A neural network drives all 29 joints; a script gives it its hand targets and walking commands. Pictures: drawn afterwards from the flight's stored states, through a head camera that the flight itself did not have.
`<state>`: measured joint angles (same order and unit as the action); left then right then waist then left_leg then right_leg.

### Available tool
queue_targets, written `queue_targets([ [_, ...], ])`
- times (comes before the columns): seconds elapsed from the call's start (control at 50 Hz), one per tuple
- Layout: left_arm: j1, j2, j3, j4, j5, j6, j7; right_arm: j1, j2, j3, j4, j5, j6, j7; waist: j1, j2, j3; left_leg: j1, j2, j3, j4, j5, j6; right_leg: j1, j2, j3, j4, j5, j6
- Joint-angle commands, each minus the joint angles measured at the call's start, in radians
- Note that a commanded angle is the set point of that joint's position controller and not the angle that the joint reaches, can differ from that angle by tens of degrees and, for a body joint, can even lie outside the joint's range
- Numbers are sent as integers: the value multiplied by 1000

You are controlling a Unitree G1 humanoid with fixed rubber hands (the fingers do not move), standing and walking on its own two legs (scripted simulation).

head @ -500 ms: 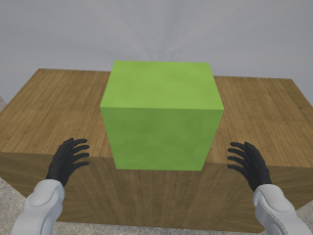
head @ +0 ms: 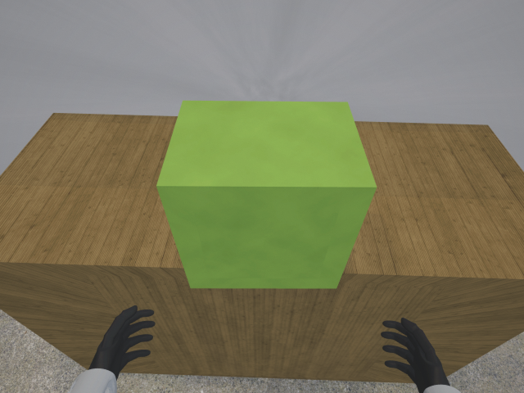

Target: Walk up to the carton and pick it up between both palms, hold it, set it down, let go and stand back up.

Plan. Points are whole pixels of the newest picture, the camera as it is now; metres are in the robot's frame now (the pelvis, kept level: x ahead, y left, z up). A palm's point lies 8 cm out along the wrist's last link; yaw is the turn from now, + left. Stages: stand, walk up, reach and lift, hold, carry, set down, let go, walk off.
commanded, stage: let go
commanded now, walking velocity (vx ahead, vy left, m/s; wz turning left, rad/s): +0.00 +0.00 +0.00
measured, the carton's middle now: (264, 200) +0.40 +0.03 +0.09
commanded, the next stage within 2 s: stand in 0.56 s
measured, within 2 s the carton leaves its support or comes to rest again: neither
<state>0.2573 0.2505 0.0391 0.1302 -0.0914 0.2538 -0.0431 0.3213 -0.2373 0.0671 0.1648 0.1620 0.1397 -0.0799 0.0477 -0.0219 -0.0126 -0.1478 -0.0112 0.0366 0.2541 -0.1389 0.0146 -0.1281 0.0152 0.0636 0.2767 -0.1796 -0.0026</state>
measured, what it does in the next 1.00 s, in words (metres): stands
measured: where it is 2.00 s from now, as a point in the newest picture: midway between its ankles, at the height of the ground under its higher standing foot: outside the picture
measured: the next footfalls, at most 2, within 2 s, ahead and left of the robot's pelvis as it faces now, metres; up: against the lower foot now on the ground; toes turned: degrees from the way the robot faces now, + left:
none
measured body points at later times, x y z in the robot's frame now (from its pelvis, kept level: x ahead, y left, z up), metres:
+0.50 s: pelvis +0.00 -0.02 -0.01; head +0.01 -0.01 +0.44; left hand +0.16 +0.21 -0.10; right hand +0.17 -0.24 -0.10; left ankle -0.01 +0.11 -0.75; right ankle -0.02 -0.12 -0.75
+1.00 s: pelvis +0.00 +0.00 -0.01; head +0.00 +0.01 +0.44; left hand +0.01 +0.25 -0.15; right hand +0.00 -0.25 -0.16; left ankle -0.01 +0.11 -0.75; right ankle -0.02 -0.12 -0.75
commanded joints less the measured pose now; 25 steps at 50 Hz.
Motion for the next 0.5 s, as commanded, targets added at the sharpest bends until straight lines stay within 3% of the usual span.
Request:
queue_targets([
  [0.0, -78, 61, 29, 18, 80, -110, 19, -66, -122, -93, 101, -79, -190, 39, -27, 46, -111, 80, 11, -25, 36, 182, -45, -87, 29, -42, 40, 109, 8],
  [0.1, -124, 66, 11, 124, 95, -197, 54, -164, -82, -106, 280, -137, -369, 72, -31, 5, -158, 30, 9, -31, 118, 118, -36, -125, 4, -28, 132, 95, -2],
  [0.18, -103, 71, 9, 156, 106, -197, 78, -174, -66, -105, 396, -155, -434, 77, -46, -17, -187, 3, -10, -36, 173, 119, -31, -108, -13, -3, 183, 203, -3],
  [0.24, -58, 72, 13, 159, 114, -178, 84, -168, -66, -99, 442, -155, -450, 73, -51, -26, -195, -1, -29, -43, 184, 151, -29, -74, -19, 8, 196, 318, 7],
  [0.28, -35, 70, 10, 165, 118, -163, 84, -166, -65, -92, 472, -155, -446, 72, -53, -7, -174, -6, -34, -46, 175, 159, -33, -61, -15, 5, 184, 322, 5],
  [0.34, -14, 76, 20, 188, 119, -135, 75, -171, -62, -81, 510, -157, -430, 60, -67, -36, -149, -12, -52, -51, 170, 158, -24, -44, -26, 12, 173, 400, 28],
  [0.48, -55, 75, 7, 186, 116, -108, 64, -215, -56, -76, 536, -158, -397, 56, -65, -13, -90, -22, -40, -55, 139, 98, -22, -71, -20, 0, 137, 273, 18],
])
